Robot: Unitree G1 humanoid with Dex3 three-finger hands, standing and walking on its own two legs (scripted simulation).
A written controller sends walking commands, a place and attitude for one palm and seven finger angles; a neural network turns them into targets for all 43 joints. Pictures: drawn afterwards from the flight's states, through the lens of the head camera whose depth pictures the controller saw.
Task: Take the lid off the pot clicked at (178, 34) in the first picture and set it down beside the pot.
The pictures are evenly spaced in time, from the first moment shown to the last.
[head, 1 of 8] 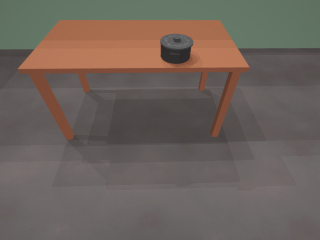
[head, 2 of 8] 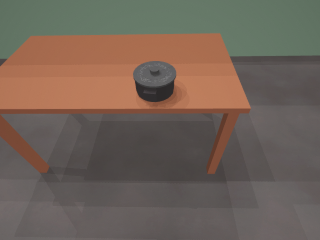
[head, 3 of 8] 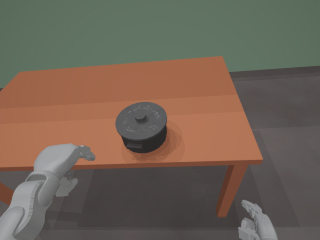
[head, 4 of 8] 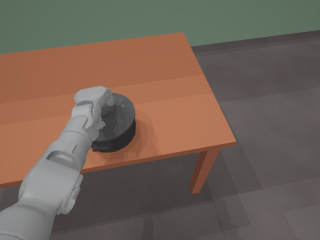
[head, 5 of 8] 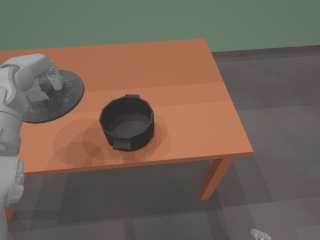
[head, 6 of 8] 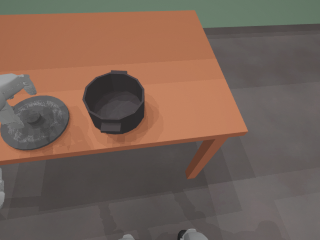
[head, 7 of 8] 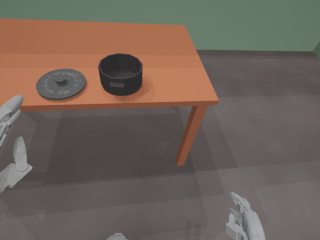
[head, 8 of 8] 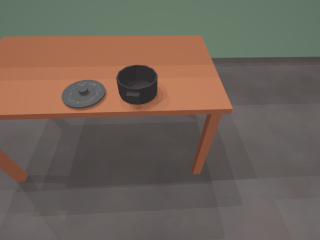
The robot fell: no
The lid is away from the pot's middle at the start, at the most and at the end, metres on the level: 0.00 0.24 0.24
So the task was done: yes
